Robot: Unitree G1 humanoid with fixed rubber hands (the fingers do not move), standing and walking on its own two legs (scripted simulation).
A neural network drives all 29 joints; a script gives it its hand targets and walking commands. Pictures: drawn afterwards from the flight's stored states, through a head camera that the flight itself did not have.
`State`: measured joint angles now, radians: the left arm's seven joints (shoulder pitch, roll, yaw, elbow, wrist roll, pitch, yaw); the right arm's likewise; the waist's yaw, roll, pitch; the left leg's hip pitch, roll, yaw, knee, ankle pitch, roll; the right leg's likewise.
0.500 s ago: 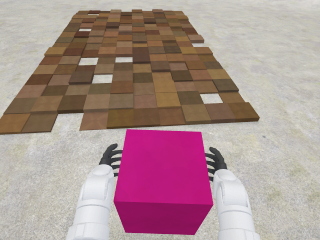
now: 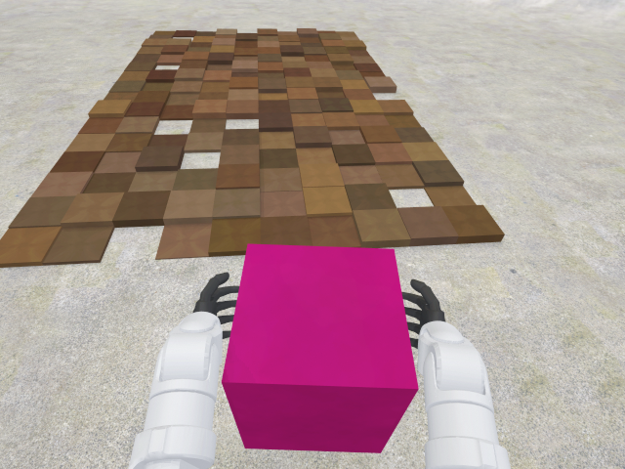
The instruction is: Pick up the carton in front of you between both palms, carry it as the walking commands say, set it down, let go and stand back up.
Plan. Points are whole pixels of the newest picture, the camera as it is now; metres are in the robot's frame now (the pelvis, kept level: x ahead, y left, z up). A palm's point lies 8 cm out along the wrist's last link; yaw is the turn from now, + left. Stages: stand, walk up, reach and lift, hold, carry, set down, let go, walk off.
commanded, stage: hold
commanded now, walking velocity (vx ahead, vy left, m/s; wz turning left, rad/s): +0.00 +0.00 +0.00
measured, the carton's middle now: (316, 352) +0.30 +0.00 -0.03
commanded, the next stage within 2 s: carry in 0.26 s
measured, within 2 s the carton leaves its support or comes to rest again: neither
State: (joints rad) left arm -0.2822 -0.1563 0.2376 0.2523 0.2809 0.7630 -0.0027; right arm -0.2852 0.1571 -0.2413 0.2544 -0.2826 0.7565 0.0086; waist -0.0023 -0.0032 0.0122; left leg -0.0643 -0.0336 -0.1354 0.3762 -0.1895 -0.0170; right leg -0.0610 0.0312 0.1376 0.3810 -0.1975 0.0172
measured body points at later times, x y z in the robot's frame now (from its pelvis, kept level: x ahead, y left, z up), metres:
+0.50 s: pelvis +0.04 -0.01 -0.02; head +0.00 -0.01 +0.43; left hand +0.35 +0.14 +0.06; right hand +0.34 -0.16 +0.06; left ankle +0.02 +0.14 -0.74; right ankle +0.02 -0.14 -0.74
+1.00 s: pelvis +0.28 -0.01 -0.01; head +0.29 -0.01 +0.44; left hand +0.55 +0.15 +0.07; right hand +0.57 -0.15 +0.07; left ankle +0.33 +0.10 -0.71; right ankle +0.14 -0.10 -0.74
